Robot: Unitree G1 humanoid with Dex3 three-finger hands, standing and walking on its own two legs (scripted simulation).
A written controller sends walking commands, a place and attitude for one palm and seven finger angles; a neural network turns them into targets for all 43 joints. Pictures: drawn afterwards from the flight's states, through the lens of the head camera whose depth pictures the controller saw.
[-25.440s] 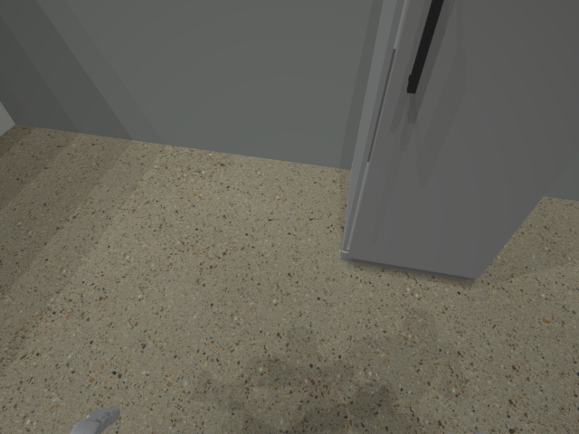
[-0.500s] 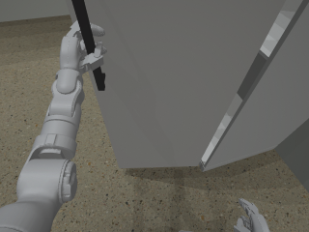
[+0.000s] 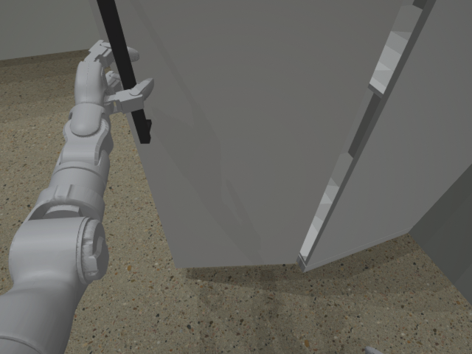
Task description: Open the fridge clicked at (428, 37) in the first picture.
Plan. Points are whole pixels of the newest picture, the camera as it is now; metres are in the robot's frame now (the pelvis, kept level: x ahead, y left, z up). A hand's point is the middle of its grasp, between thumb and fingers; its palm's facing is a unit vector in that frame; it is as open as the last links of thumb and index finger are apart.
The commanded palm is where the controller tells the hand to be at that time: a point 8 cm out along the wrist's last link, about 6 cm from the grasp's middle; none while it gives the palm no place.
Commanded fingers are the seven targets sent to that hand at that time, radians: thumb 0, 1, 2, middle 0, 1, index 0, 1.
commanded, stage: loosen the grip on the handle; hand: left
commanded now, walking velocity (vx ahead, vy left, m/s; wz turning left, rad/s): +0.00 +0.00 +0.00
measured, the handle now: (127, 62) +0.54 +0.16 +0.24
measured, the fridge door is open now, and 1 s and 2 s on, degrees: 72 70 70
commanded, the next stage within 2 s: slip the hand off the handle in 0.38 s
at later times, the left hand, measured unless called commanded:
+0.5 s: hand (133, 96) +0.50 +0.16 +0.19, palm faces +0.09 -0.99 -0.14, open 14.5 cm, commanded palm +0.47 +0.22 +0.19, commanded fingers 0.00 -0.55 0.20 -0.25 -1.15 -0.25 -1.15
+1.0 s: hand (95, 103) +0.50 +0.23 +0.18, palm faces +0.10 -0.98 -0.14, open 14.7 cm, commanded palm +0.47 +0.27 +0.19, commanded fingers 0.00 -0.55 0.20 -0.25 -1.15 -0.25 -1.15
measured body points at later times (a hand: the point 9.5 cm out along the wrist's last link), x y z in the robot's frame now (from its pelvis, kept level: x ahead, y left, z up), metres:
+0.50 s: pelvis +0.03 +0.00 +0.00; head +0.07 -0.01 +0.45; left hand +0.49 +0.21 +0.20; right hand +0.10 -0.27 -0.11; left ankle +0.03 +0.12 -0.73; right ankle +0.06 -0.12 -0.73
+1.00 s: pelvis +0.04 +0.02 +0.00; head +0.08 +0.02 +0.45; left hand +0.49 +0.28 +0.19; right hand +0.12 -0.25 -0.11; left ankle +0.03 +0.12 -0.73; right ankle +0.06 -0.12 -0.73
